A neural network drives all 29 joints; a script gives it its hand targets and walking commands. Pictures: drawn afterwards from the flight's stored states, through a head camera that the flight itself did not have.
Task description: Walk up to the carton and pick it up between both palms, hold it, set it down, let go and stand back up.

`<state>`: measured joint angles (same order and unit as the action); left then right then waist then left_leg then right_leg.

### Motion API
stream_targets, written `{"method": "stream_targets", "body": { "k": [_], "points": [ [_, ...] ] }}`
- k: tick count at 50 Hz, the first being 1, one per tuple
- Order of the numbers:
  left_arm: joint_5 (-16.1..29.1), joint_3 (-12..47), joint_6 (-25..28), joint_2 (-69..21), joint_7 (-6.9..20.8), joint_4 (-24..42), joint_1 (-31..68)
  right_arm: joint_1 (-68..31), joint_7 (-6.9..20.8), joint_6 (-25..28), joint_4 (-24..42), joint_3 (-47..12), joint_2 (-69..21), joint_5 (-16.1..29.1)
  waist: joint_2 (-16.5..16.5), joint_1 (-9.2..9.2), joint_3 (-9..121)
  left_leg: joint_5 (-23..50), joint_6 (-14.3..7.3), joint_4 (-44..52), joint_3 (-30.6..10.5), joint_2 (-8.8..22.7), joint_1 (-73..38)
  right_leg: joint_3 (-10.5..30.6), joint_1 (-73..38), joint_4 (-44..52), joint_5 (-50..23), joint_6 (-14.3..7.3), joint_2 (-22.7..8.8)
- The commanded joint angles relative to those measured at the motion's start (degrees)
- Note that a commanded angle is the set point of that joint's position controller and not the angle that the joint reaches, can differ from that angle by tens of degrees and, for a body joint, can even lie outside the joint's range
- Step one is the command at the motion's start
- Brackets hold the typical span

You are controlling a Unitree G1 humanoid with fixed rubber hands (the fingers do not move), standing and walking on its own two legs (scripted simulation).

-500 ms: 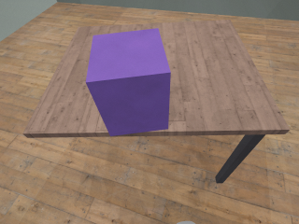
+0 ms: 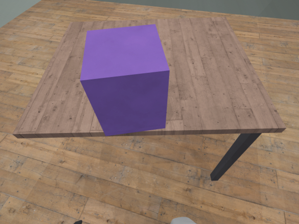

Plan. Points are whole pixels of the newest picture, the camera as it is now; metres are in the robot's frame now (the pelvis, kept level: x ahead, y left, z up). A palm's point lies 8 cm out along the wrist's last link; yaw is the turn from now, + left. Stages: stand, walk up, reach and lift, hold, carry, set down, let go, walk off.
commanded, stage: walk up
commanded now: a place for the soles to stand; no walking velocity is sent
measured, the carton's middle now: (129, 83) +0.49 +0.07 +0.08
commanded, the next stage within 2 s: none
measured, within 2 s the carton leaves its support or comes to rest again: neither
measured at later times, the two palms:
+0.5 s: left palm out of the picture +0.07 +0.37 -0.16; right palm out of the picture +0.10 -0.15 -0.12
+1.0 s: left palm (58, 177) +0.26 +0.32 -0.13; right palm (199, 212) +0.16 -0.13 -0.13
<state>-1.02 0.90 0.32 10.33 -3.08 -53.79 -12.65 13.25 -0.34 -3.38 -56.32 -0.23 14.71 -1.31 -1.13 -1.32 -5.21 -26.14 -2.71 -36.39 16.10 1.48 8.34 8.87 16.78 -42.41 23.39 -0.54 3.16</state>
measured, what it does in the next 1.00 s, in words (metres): walks ahead: left foot, then right foot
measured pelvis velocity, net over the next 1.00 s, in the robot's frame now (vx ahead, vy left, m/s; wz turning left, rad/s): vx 0.15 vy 0.09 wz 0.11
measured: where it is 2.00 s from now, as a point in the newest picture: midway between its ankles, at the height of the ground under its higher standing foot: outside the picture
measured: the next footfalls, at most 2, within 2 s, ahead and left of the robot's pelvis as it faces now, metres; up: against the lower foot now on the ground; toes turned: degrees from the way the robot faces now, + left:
left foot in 0.36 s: +0.18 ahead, +0.19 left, +0.00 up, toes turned +8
right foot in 0.88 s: +0.24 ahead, +0.00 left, +0.00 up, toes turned +2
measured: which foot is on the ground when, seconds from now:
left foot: down 0.00-0.14, up 0.16-0.34, down 0.36-1.00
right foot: down 0.00-0.36, up 0.38-0.86, down 0.88-1.00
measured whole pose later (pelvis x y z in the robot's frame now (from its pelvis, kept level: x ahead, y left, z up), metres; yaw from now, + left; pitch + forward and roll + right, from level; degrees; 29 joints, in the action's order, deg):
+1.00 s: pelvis +0.15 +0.09 +0.01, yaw +6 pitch -2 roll +0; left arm -0.1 1.1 -4.0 10.2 -0.8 -54.7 -0.3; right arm 19.1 -3.7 1.6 -51.1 -1.6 9.9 -0.3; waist -0.1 -4.0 -12.3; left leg -20.6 -0.5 -46.3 -2.9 -3.8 15.3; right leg -5.0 18.7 -36.5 16.0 -2.2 -0.7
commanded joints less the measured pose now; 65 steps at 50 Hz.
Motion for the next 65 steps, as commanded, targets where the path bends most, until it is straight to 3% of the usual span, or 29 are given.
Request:
{"method": "stream_targets", "body": {
  "k": [1,2,4,7,9,11,14,16,17,18,20,22,25,31,34,42,44,45,47,49,51,54,56,57,58,59,60,62,65],
  "points": [
    [-0.57,-2.66,1.17,10.69,0.36,2.37,-9.79,6.49,0.5,2.01,3.65,2.39,8.39,-1.32,5.28,1.89,5.67,-0.1,-1.42,3.76,-12.18,6.31,-1.23,14.25,0.92,10.37,-5.09,-9.79,-8.13],
    [-0.63,-3.1,0.99,11.98,0.58,1.89,-10.94,4.75,0.83,2.09,4.28,2.2,8.19,-1.42,5.66,2.74,2.75,-10.67,-1.31,5.28,-14.49,5.8,3.74,17.21,0.88,14.16,8.66,-10.37,-8.18],
    [-0.85,-4.01,1.13,13.41,0.87,1.64,-11.18,3.15,1.28,2.89,5.46,1.64,6.43,-1.31,10.2,3.62,-1.64,-12.46,-0.27,0.89,-13.27,2.05,10.12,24.78,-0.13,21.28,17.07,-12.53,-11.66],
    [-1.09,-4.93,2.07,16.5,0.41,0.61,-15.02,-0.43,1.46,4.21,8.82,1.72,5.46,-1.58,16.67,7.22,-7.51,-11.81,0.85,-9.82,-17.58,0.34,29.69,37.97,-12.85,24.08,1.44,-18.2,-19.78],
    [-1.36,-5.42,2.92,15.88,0.2,0.79,-14.24,-0.41,0.76,5.14,10.24,2.66,6.13,-1.09,16.12,7.01,-5.31,-12.34,2.65,-18.9,-23.18,2.03,36.15,38.85,-19.14,19.93,-13.33,-19.45,-23.42],
    [-1.6,-5.4,3.53,13.8,0.13,2.04,-11.25,2.29,0.23,5.45,10.28,3.42,6.01,-0.13,14.02,4.8,-0.36,-11.4,3.62,-23.22,-25.77,2.95,33.98,33.21,-19.2,16.41,-22.24,-17.87,-24.54],
    [-1.37,-5.25,3.14,13.1,0.67,4.58,-3.9,6.6,0.74,5.73,10.85,3.63,4.44,-0.28,9.0,-0.42,3.11,-3.34,3.31,-8.73,-21.79,2.13,18.15,16.62,-8.14,14.84,-17.74,-10.68,-18.21],
    [-2.36,-5.09,2.58,12.74,1.97,5.22,1.55,21.34,0.74,6.27,7.49,4.56,3.76,0.36,0.35,-9.84,7.79,13.86,2.43,5.94,-14.53,-1.76,-11.81,-0.26,10.68,-2.08,-10.84,-4.76,-7.83],
    [-2.82,-4.27,2.09,8.96,2.77,5.51,-1.26,28.78,0.4,6.36,5.37,5.9,8.59,0.14,-15.19,-11.23,9.25,5.69,1.57,12.57,-32.66,7.64,-16.58,-6.59,18.95,-21.91,4.64,-0.61,1.53],
    [-2.78,-4.07,1.03,8.49,2.67,7.43,-6.15,23.88,0.06,5.74,8.33,6.24,12.2,-0.24,-16.62,-5.1,5.18,-6.41,-1.93,22.1,-55.13,16.41,-10.55,-4.05,25.55,-26.66,14.21,0.6,3.37],
    [-1.95,-4.38,-0.35,11.95,3.08,6.15,-5.14,13.47,-0.26,5.08,10.94,5.54,11.37,-0.65,-5.75,-2.18,-6.42,-27.61,-7.56,27.31,-61.51,20.51,5.59,-2.99,24.43,-29.5,12.71,0.38,-4.17],
    [-2.08,-4.37,-0.14,11.98,3.36,5.54,-2.91,12.21,-1.0,5.23,11.03,4.69,9.02,-0.48,-6.65,-1.56,-12.09,-18.98,-4.56,27.27,-52.98,18.16,8.6,-4.38,23.84,-27.37,7.72,0.84,-6.59],
    [-2.85,-3.9,-0.83,11.26,3.43,3.26,-3.04,16.19,-1.63,6.81,9.32,2.91,5.24,-0.91,-3.32,-1.29,-8.68,13.78,-3.79,21.83,-48.84,19.38,6.53,-3.86,18.99,-22.97,2.78,1.87,-8.19],
    [-1.06,-2.67,-3.52,7.6,3.08,3.13,1.79,15.82,-3.41,8.17,8.01,0.8,1.7,0.96,-7.86,1.04,-3.11,71.13,1.04,12.34,-29.37,10.8,0.12,-8.66,11.88,-11.99,-7.04,2.37,-7.24],
    [-0.06,-2.39,-4.67,7.54,3.16,2.13,3.79,17.31,-3.64,7.61,7.9,0.61,1.35,1.01,-7.79,0.45,0.98,71.25,3.65,10.93,-29.88,9.15,-1.38,-9.95,8.15,-9.28,-10.81,1.77,-6.37],
    [1.03,-1.1,-4.26,7.85,1.84,1.61,11.52,17.15,-4.15,6.0,6.98,0.9,4.18,-0.27,-8.03,-2.07,1.71,68.47,-0.2,6.08,-34.38,11.13,-4.02,-10.27,4.03,6.11,-6.52,-0.1,-6.3],
    [0.95,-0.95,-3.77,8.78,1.69,-0.11,7.38,15.28,-4.19,6.05,7.26,0.67,4.02,0.07,-4.39,0.4,3.66,62.76,1.1,3.35,-33.7,10.06,2.83,-8.33,-8.55,13.82,-23.34,-1.51,-8.18],
    [0.48,-1.85,-3.39,12.73,1.74,-0.59,4.81,15.82,-3.97,6.14,7.68,1.43,5.01,0.72,1.52,0.32,11.69,55.19,2.27,-3.16,-30.91,6.9,4.83,-5.38,-18.3,10.78,-40.04,-4.32,-12.51],
    [1.06,-3.35,-3.61,14.32,1.53,1.48,4.34,14.69,-3.93,5.67,7.64,1.02,3.38,1.64,8.75,2.54,16.2,31.08,4.41,-19.92,-22.71,-0.44,11.51,2.36,-21.4,9.0,-56.04,-15.55,-19.86],
    [0.54,-2.67,-3.84,11.56,1.24,2.07,8.37,11.38,-3.46,5.15,9.23,1.37,4.78,1.06,10.51,1.28,14.49,-4.3,1.78,-19.86,-19.66,-3.1,14.48,2.56,-17.57,12.49,-52.95,-17.11,-22.16],
    [0.24,-3.02,-3.75,10.61,0.99,3.52,11.14,11.26,-3.22,4.24,9.48,1.69,2.38,0.9,11.24,0.7,11.32,-13.97,1.57,-24.31,-20.02,-2.53,13.66,0.24,-9.59,17.7,-44.03,-17.49,-23.48],
    [-0.72,-2.51,-4.02,9.93,0.89,4.53,12.75,10.37,-3.64,3.93,10.34,1.18,0.25,0.8,9.4,0.28,6.95,-6.22,1.54,-13.39,-17.21,-2.19,11.2,-1.75,-4.63,16.2,-41.2,-15.48,-20.42],
    [-0.93,-2.87,-4.41,11.34,1.47,4.49,13.84,12.82,-3.74,4.73,9.48,1.35,-0.17,0.79,6.14,-2.08,8.74,12.22,1.91,2.46,-15.65,-0.86,5.33,-4.85,-3.95,11.61,-34.38,-10.47,-17.41],
    [-0.83,-3.13,-4.73,11.9,1.86,4.2,13.94,13.62,-3.67,5.1,9.27,1.95,1.93,0.11,3.64,-2.39,10.19,23.12,1.08,4.04,-20.09,1.86,0.96,-6.41,-1.58,8.33,-28.64,-7.72,-15.11],
    [-0.73,-2.89,-4.93,11.1,2.51,5.32,14.15,12.81,-3.6,5.36,10.15,3.0,6.64,-0.27,-2.65,-2.07,12.77,35.62,-2.27,5.31,-32.42,9.87,-2.39,-9.37,2.92,-0.34,-22.15,-4.08,-10.07],
    [-0.52,-2.47,-5.39,9.42,2.63,5.36,12.88,8.57,-3.44,5.43,11.66,3.87,10.67,0.28,-8.45,-1.73,11.56,45.97,-8.52,8.37,-42.14,17.31,-1.98,-12.23,7.01,-7.49,-3.38,-0.95,-4.2],
    [-0.58,-2.89,-6.21,9.12,2.45,4.97,12.64,6.44,-3.56,5.29,11.87,3.98,11.72,0.73,-10.44,-2.72,9.78,45.17,-14.53,12.46,-46.84,22.69,3.42,-9.19,6.77,-17.47,13.27,0.3,-3.23],
    [-0.35,-3.0,-6.39,9.16,1.98,5.07,13.9,4.16,-3.95,4.65,12.15,4.27,10.56,-0.05,-10.52,-2.74,4.58,45.02,-15.75,12.44,-45.7,22.27,5.23,-5.82,10.4,-23.97,12.56,0.67,-4.48],
    [-0.05,-3.25,-4.92,9.27,2.08,4.27,9.02,-0.27,-4.3,4.67,12.19,3.13,7.7,-0.47,-9.52,-0.37,7.5,52.22,-12.03,8.57,-35.76,17.72,-0.15,-6.17,9.56,-14.47,8.29,1.75,-6.72]
  ]
}}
